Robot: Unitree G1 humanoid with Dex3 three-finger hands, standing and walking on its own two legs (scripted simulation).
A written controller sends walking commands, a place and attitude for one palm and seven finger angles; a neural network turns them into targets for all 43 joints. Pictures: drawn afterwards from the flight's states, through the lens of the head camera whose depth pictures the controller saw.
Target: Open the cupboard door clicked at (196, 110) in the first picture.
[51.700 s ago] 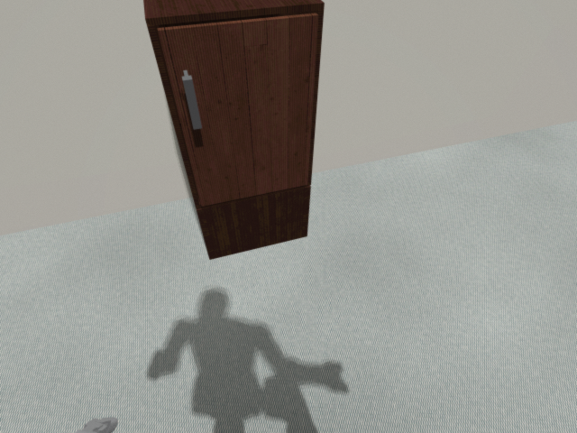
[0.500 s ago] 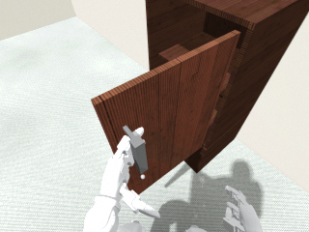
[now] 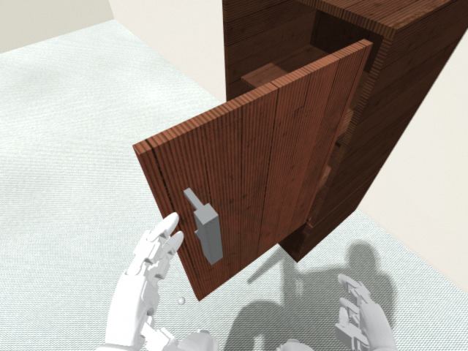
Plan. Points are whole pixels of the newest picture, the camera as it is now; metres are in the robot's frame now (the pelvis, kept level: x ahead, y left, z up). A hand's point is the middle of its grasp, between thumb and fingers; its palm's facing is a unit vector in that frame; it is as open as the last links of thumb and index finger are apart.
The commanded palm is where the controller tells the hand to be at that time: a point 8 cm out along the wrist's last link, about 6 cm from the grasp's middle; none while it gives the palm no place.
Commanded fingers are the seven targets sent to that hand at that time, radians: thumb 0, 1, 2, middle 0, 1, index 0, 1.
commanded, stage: slide the hand sideways off the handle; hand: left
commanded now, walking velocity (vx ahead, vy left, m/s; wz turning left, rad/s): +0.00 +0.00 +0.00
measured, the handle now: (202, 227) +0.29 +0.07 +0.08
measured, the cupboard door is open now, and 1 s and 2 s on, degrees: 87 87 87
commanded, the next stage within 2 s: draw the hand back to the body in 0.38 s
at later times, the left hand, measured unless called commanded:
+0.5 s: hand (153, 321) +0.16 +0.12 +0.08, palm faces -0.08 -1.00 -0.01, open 16.3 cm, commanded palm +0.13 +0.18 +0.08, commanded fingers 0.00 -0.50 0.30 -0.15 -0.30 -0.15 -0.30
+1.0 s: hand (98, 290) +0.18 +0.17 +0.14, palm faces -0.02 -0.99 -0.10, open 16.1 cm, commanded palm +0.14 +0.23 +0.16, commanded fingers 0.00 -0.25 0.41 -0.16 -0.30 -0.16 -0.30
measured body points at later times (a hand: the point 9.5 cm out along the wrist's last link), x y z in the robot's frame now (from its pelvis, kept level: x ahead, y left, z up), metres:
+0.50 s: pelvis -0.01 -0.01 -0.01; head +0.03 -0.02 +0.44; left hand +0.16 +0.17 +0.08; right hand +0.18 -0.24 -0.07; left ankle +0.02 +0.10 -0.66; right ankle +0.01 -0.12 -0.66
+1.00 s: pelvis +0.01 +0.00 +0.03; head +0.01 +0.00 +0.48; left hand +0.17 +0.23 +0.14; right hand +0.19 -0.22 -0.03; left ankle +0.02 +0.10 -0.66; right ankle +0.01 -0.12 -0.66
